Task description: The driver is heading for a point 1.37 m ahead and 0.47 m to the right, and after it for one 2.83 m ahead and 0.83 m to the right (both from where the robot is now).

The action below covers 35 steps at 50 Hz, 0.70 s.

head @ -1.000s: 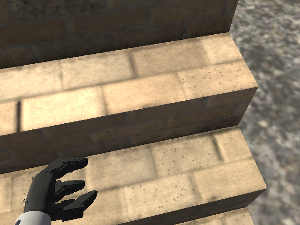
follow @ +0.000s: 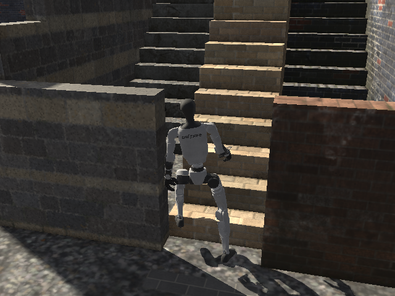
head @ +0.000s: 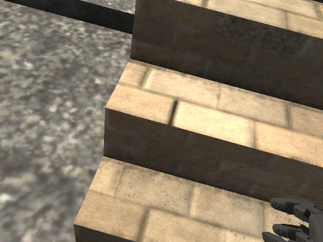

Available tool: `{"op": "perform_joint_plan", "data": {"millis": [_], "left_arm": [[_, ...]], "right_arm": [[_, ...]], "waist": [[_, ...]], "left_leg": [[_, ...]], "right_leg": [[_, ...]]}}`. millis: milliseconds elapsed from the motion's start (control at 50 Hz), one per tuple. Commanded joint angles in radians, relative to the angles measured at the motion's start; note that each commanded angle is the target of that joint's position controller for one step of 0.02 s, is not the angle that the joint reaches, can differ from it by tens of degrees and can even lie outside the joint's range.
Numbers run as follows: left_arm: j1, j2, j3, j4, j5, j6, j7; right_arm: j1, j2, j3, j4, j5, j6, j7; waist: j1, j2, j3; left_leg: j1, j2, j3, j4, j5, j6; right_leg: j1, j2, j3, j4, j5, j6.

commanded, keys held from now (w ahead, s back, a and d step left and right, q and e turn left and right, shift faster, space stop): w+e+shift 0.96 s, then w+shift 0.04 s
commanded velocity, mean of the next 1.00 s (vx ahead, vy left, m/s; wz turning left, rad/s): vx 0.59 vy -0.42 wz -0.60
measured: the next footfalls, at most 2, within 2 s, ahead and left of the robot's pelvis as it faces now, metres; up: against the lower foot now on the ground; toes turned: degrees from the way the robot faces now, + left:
right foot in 0.40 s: -0.01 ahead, -0.05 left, +0.00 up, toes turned -6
left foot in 0.68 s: -0.26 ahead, +0.13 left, +0.00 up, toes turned -4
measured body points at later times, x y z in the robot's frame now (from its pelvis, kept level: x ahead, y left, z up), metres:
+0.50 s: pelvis -0.12 +0.01 -0.01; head -0.13 +0.02 +0.44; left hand -0.52 -0.08 +0.02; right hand +0.25 +0.17 +0.29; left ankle +0.00 +0.15 -0.53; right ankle -0.05 -0.04 -0.72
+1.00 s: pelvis -0.24 -0.08 -0.02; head -0.25 -0.11 +0.43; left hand -0.06 +0.19 -0.08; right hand -0.21 -0.42 -0.12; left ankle -0.29 +0.13 -0.70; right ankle -0.30 -0.20 -0.73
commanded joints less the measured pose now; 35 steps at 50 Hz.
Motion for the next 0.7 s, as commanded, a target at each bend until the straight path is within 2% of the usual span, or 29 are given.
{"op": "perform_joint_plan", "data": {"millis": [20,40,60,80,100,120,140,180,220,240,260,300,340,360,380,420,440,460,480,500,520,560,580,600,620,640,660,680,700], "left_arm": [[-0.122,0.113,0.041,-0.240,-0.028,0.061,0.007],[0.151,0.107,0.045,-0.205,-0.043,0.032,-0.031],[0.168,0.112,0.038,-0.226,-0.081,0.017,-0.040],[0.170,0.076,0.043,-0.254,-0.120,0.027,-0.030],[0.137,0.053,0.043,-0.259,-0.107,0.050,-0.033],[0.197,0.046,0.063,-0.228,-0.080,0.079,-0.045],[0.307,0.078,0.091,-0.194,-0.059,0.110,-0.056],[0.614,0.106,0.108,-0.114,-0.050,0.158,-0.061],[0.913,0.053,0.096,-0.016,-0.016,0.215,-0.066],[1.000,-0.008,0.076,0.034,-0.006,0.236,-0.061],[1.023,-0.058,0.063,0.062,-0.015,0.245,-0.067],[1.073,-0.111,0.051,0.072,-0.014,0.233,-0.080],[1.051,-0.199,0.016,0.067,-0.007,0.184,-0.097],[1.009,-0.233,-0.009,0.070,-0.015,0.143,-0.115],[1.003,-0.252,-0.023,0.084,-0.009,0.105,-0.134],[0.935,-0.244,-0.043,0.107,-0.022,0.053,-0.162],[0.845,-0.196,-0.036,0.088,-0.004,0.026,-0.168],[0.796,-0.056,0.001,0.037,0.006,0.012,-0.170],[0.571,0.160,0.065,-0.081,0.037,0.012,-0.139],[0.426,0.152,0.077,-0.169,0.078,0.022,-0.109],[0.443,0.064,0.060,-0.168,0.067,0.030,-0.077],[0.568,-0.012,0.059,-0.103,-0.035,0.048,-0.036],[0.565,-0.045,0.059,-0.080,-0.052,0.071,-0.033],[0.597,-0.003,0.099,-0.083,-0.087,0.083,-0.019],[0.621,-0.035,0.119,-0.069,-0.105,0.109,-0.015],[0.655,-0.057,0.128,-0.087,-0.116,0.123,-0.031],[0.631,-0.102,0.116,-0.134,-0.117,0.119,-0.060],[0.709,-0.125,0.116,-0.175,-0.091,0.110,-0.090],[0.692,-0.113,0.126,-0.218,-0.064,0.106,-0.109]], "right_arm": [[0.466,-0.361,-0.153,0.128,0.081,-0.011,-0.008],[0.321,-0.398,-0.156,0.114,0.033,-0.006,-0.009],[0.323,-0.438,-0.133,0.069,-0.054,0.006,-0.018],[0.178,-0.349,-0.098,0.041,-0.078,0.005,-0.011],[0.038,-0.206,-0.059,0.021,-0.055,0.003,-0.034],[-0.089,-0.089,-0.030,0.012,-0.059,0.000,-0.060],[-0.229,-0.034,-0.011,-0.012,-0.065,-0.019,-0.079],[-0.444,0.010,0.003,-0.045,-0.044,-0.064,-0.076],[-0.649,0.011,-0.002,-0.109,-0.011,-0.094,-0.037],[-0.727,-0.015,-0.015,-0.122,0.012,-0.105,-0.025],[-0.728,-0.018,-0.025,-0.121,0.028,-0.113,-0.014],[-0.766,0.038,-0.020,-0.124,0.078,-0.121,0.011],[-0.841,0.136,0.004,-0.142,0.103,-0.108,0.039],[-0.796,0.160,0.010,-0.096,0.097,-0.093,0.056],[-0.817,0.159,0.012,-0.091,0.087,-0.068,0.070],[-0.918,0.187,-0.001,-0.061,0.107,-0.018,0.076],[-0.877,0.186,-0.022,-0.062,0.105,0.008,0.054],[-0.866,0.140,-0.035,-0.085,0.092,0.031,0.030],[-0.786,0.114,-0.047,-0.114,0.102,0.051,0.006],[-0.830,-0.004,-0.086,-0.130,0.126,0.050,-0.004],[-0.836,-0.041,-0.116,-0.163,0.107,0.037,-0.006],[-0.796,0.022,-0.122,-0.196,0.036,0.002,-0.016],[-0.751,0.072,-0.110,-0.176,0.024,-0.011,-0.014],[-0.705,0.097,-0.097,-0.151,0.012,-0.034,-0.021],[-0.705,0.130,-0.081,-0.145,0.039,-0.043,-0.018],[-0.686,0.168,-0.068,-0.126,0.065,-0.041,-0.010],[-0.602,0.209,-0.048,-0.084,0.080,-0.033,-0.005],[-0.647,0.196,-0.018,-0.045,0.072,-0.020,0.001],[-0.615,0.186,-0.004,0.024,0.052,-0.013,-0.004]], "waist": [[-0.159,0.421,-0.326],[0.045,0.521,-0.518],[0.031,0.767,-0.653],[0.109,0.743,-0.632],[0.155,0.689,-0.519],[0.226,0.639,-0.353],[0.321,0.581,-0.226],[0.516,0.397,-0.119],[0.659,0.143,0.022],[0.674,0.126,0.117],[0.637,0.117,0.164],[0.598,0.063,0.169],[0.548,-0.070,0.134],[0.475,-0.055,0.055],[0.449,-0.115,0.080],[0.381,-0.034,0.008],[0.297,-0.114,0.045],[0.288,-0.190,0.110],[0.201,-0.276,0.323],[0.219,-0.120,0.344],[0.237,-0.039,0.279],[0.285,0.090,0.155],[0.266,0.087,0.096],[0.275,0.099,0.068],[0.283,0.147,0.067],[0.296,0.180,0.086],[0.267,0.295,0.043],[0.367,0.450,0.011],[0.396,0.397,0.006]], "left_leg": [[1.379,-0.017,-0.264,-1.067,0.880,0.141],[1.405,0.160,-0.494,-0.947,1.288,0.147],[1.201,0.146,-0.391,-1.017,1.245,0.125],[1.064,0.122,-0.248,-0.953,1.145,0.080],[0.910,0.118,-0.161,-0.909,0.969,0.057],[0.691,0.136,-0.108,-0.935,0.726,0.041],[0.482,0.163,-0.085,-0.971,0.571,0.031],[0.206,0.161,0.002,-0.949,0.402,0.008],[0.091,0.044,0.191,-0.938,0.342,-0.057],[0.174,0.010,0.231,-0.942,0.368,-0.067],[0.298,0.020,0.215,-0.889,0.394,-0.046],[0.359,0.078,0.156,-0.735,0.483,-0.001],[0.471,0.048,0.206,-0.564,0.214,0.005],[0.680,0.004,0.273,-0.509,0.084,0.009],[0.797,-0.060,0.297,-0.411,-0.009,-0.006],[0.888,-0.030,0.245,-0.232,-0.101,-0.023],[0.714,-0.056,0.090,-0.149,-0.097,-0.043],[0.598,-0.097,0.037,-0.050,-0.044,-0.055],[0.474,-0.150,0.010,0.023,0.119,-0.061],[0.591,-0.183,0.030,0.060,0.195,-0.065],[0.709,-0.230,0.041,0.039,0.252,-0.081],[0.823,-0.312,0.096,-0.318,0.301,-0.127],[0.958,-0.352,0.110,-0.553,0.315,-0.138],[0.991,-0.356,0.087,-0.880,0.349,-0.122],[0.936,-0.326,0.025,-1.233,0.353,-0.100],[0.901,-0.271,0.008,-1.399,0.450,-0.071],[0.951,-0.154,-0.055,-1.486,0.592,-0.020],[0.859,-0.049,-0.005,-1.397,0.830,0.007],[0.849,0.121,0.044,-1.302,1.219,0.068]], "right_leg": [[-0.774,0.223,0.138,0.754,-0.260,-0.052],[-0.826,0.284,0.398,1.255,-0.406,0.028],[-0.746,0.374,0.471,1.574,-0.441,0.081],[-0.762,0.400,0.479,1.685,-0.360,0.085],[-0.774,0.387,0.467,1.655,-0.267,0.051],[-0.735,0.384,0.478,1.673,-0.262,0.021],[-0.655,0.356,0.470,1.726,-0.217,0.005],[-0.420,0.346,0.379,1.756,-0.117,-0.020],[-0.267,0.334,0.313,1.341,-0.014,-0.071],[-0.303,0.294,0.313,1.063,-0.032,-0.110],[-0.364,0.226,0.336,0.888,-0.069,-0.144],[-0.343,0.108,0.370,0.671,0.003,-0.197],[-0.343,0.038,0.351,0.281,0.339,-0.280],[-0.402,0.067,0.277,0.176,0.395,-0.275],[-0.533,0.147,0.279,0.086,0.318,-0.251],[-0.659,0.156,0.321,0.038,0.382,-0.181],[-0.695,0.255,0.604,0.030,0.326,-0.160],[-0.818,0.233,0.934,-0.152,0.011,-0.186],[-1.068,0.129,1.344,-0.531,-0.918,-0.302],[-1.159,0.088,1.358,-0.618,-0.990,-0.257],[-1.131,0.115,1.221,-0.568,-0.790,-0.211],[-0.828,0.216,0.981,-0.470,-0.450,-0.202],[-0.753,0.303,0.883,-0.413,-0.301,-0.176],[-0.613,0.356,0.835,-0.329,-0.236,-0.141],[-0.461,0.402,0.823,-0.150,-0.236,-0.121],[-0.422,0.416,0.801,0.068,-0.352,-0.141],[-0.501,0.452,0.758,0.416,-0.503,-0.173],[-0.572,0.509,0.592,1.007,-0.537,-0.163],[-0.786,0.498,0.541,1.476,-0.625,-0.151]]}}
Velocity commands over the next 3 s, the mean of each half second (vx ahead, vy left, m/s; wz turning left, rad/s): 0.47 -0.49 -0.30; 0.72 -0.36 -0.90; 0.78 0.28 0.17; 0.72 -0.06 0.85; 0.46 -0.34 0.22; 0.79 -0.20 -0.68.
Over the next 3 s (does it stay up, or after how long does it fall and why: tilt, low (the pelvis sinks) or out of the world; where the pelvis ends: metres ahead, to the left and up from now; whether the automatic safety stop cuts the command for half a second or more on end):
stays up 0.17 -0.32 0.25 its command is cut before an obstacle from the start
